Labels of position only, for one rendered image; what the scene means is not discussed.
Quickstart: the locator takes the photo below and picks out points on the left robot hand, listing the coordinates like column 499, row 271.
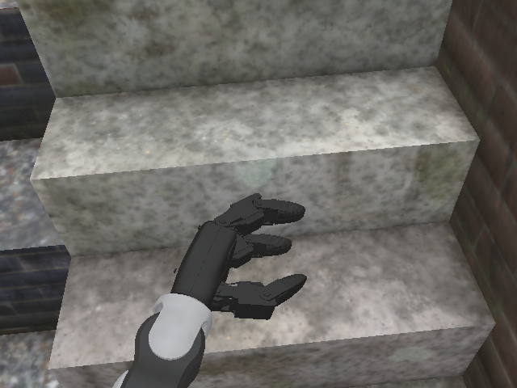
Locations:
column 227, row 242

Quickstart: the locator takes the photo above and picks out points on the robot left forearm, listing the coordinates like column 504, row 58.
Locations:
column 169, row 345

